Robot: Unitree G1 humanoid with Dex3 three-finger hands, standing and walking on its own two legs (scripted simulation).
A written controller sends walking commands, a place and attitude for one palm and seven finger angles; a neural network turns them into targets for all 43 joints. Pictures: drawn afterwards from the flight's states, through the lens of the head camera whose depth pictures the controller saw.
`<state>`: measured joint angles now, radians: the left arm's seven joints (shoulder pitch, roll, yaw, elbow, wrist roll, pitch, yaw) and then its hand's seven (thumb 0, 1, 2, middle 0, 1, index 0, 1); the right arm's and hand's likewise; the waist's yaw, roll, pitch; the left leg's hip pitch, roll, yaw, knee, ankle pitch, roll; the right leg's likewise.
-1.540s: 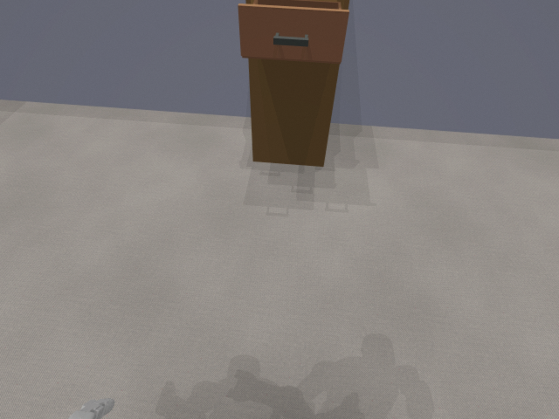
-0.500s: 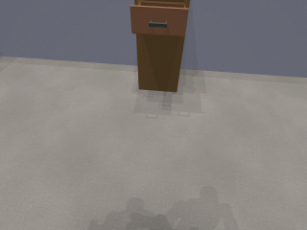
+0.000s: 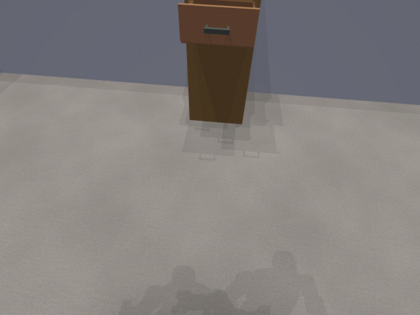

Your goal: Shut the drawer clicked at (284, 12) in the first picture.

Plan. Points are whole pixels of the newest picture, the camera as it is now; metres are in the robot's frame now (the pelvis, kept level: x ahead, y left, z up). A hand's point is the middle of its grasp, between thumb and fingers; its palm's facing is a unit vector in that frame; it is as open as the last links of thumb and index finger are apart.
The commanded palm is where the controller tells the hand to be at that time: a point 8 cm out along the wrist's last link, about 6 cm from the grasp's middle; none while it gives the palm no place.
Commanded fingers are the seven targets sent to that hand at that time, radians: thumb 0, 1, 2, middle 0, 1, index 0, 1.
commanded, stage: walk to a spot facing it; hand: left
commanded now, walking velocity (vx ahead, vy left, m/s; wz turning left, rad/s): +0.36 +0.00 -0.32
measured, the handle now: (217, 29) +1.23 +0.04 +0.03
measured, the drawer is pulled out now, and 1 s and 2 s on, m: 0.30 0.30 0.30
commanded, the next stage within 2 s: turn to face it in 1.48 s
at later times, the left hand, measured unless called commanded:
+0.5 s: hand out of the picture +0.13 +0.16 -0.20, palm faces -0.12 -0.97 -0.19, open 7.4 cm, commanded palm none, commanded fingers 0.00 0.90 0.90 -0.20 -0.30 -0.20 -0.30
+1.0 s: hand (154, 257) +0.30 +0.17 -0.21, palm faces -0.11 -0.99 -0.14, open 7.4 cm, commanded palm none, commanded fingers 0.00 0.90 0.90 -0.20 -0.30 -0.20 -0.30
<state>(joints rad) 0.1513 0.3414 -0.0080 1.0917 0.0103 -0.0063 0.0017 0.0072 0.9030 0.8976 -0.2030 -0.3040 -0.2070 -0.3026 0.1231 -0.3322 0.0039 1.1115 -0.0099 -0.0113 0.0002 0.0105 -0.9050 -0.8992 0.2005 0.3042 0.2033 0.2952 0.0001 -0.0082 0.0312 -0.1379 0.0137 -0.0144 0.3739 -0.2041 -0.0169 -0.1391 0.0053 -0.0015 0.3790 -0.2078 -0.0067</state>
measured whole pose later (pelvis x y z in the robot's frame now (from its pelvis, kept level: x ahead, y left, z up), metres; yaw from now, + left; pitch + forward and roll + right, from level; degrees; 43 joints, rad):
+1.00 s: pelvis +0.34 +0.00 -0.03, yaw -12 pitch -3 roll -1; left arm 0.42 0.15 0.04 1.14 0.01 -0.04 0.01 0.01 0.91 0.90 -0.20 -0.30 -0.21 -0.30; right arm 0.12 -0.14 -0.04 0.99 -0.03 -0.08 0.01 0.01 -0.91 -0.90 0.20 0.30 0.20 0.29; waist 0.02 -0.03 0.07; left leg -0.43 0.06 0.17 0.70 -0.23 0.09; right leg -0.17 0.00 0.00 1.11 -0.50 -0.04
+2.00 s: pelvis +0.63 -0.14 -0.02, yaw -15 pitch -1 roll -3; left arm 0.17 0.18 0.05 0.98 0.02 -0.01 0.03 -0.01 0.92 0.90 -0.20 -0.30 -0.21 -0.30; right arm 0.22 -0.17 -0.06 1.00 -0.02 0.03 0.00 0.01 -0.92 -0.90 0.19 0.30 0.20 0.29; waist -0.02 -0.02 0.04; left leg -0.40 0.10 0.12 0.75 -0.34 -0.04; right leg -0.19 -0.07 -0.32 0.55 -0.32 -0.03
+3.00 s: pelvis +0.65 -0.17 +0.01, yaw +2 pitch +0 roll +1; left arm 0.48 0.11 0.02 1.10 0.03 -0.05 0.02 0.01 0.91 0.90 -0.20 -0.30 -0.21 -0.30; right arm 0.24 -0.22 -0.08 1.07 -0.03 0.05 0.03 0.01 -0.91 -0.90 0.19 0.30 0.20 0.29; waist 0.05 0.03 0.01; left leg -0.44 0.10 0.03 0.89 -0.25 -0.04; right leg -0.07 -0.07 -0.17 0.30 -0.23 -0.01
